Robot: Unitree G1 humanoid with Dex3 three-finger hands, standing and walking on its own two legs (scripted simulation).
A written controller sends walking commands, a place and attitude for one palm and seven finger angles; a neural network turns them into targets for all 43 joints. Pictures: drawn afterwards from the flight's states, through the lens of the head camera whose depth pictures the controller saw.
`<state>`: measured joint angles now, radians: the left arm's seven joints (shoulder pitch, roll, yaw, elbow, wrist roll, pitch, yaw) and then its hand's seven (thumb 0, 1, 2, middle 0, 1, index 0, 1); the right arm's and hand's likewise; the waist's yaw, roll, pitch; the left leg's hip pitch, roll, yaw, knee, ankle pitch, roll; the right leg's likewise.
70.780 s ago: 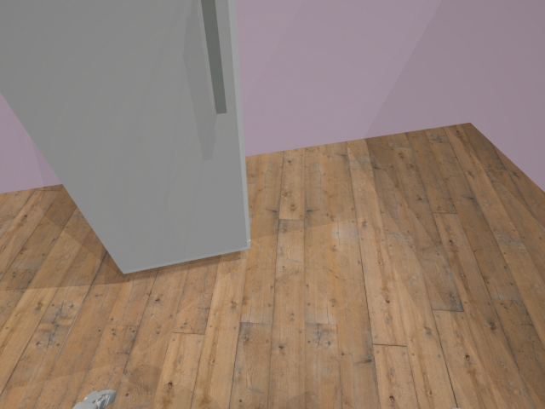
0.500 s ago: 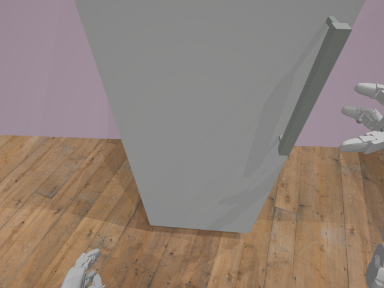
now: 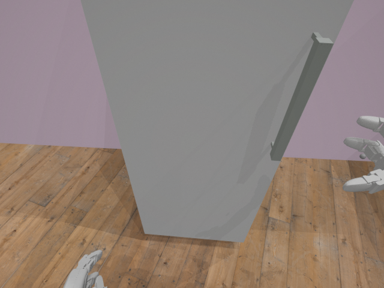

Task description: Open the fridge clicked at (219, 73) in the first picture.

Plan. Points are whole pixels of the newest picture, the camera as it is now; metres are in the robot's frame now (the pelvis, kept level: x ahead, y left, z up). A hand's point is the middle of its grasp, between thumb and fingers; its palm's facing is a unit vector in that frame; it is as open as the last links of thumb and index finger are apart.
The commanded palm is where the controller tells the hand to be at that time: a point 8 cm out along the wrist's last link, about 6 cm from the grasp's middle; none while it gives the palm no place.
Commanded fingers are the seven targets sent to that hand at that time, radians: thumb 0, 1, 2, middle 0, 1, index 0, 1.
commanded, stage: slip the hand off the handle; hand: right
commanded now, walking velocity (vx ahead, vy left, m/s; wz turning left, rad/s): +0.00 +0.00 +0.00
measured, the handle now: (292, 106) +0.48 -0.20 +0.17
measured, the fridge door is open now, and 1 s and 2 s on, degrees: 2 2 2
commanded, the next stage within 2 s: draw the hand back to the body in 0.62 s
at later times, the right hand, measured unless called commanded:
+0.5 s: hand (371, 172) +0.30 -0.28 +0.17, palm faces +0.21 +0.98 -0.03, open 14.7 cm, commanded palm +0.26 -0.32 +0.17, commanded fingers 0.00 0.55 -0.20 0.25 1.15 0.25 1.15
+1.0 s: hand (365, 179) +0.28 -0.27 +0.17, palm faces +0.09 +1.00 -0.03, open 14.7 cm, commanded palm +0.24 -0.31 +0.17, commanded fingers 0.00 0.55 -0.20 0.25 1.15 0.25 1.15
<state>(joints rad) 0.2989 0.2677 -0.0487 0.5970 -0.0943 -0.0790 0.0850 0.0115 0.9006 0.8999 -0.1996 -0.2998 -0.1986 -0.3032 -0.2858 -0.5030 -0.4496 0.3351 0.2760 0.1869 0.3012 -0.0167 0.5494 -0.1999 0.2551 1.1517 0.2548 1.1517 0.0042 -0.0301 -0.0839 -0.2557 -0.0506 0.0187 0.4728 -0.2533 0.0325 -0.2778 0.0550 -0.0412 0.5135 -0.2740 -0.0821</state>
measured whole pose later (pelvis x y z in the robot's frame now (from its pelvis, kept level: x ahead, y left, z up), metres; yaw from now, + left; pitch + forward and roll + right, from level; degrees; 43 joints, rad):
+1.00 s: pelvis +0.00 +0.02 -0.01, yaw +0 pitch +1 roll +1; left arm 0.26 0.29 -0.05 0.58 -0.11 -0.12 0.11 0.01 0.90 0.90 -0.20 -0.30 -0.20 -0.30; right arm -0.08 -0.51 -0.50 0.21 0.38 0.17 0.45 -0.02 0.55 -0.20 0.26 1.15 0.26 1.15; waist -0.01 -0.05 -0.10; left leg -0.26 -0.08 0.03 0.53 -0.29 0.06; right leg -0.29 0.02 -0.03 0.59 -0.32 -0.05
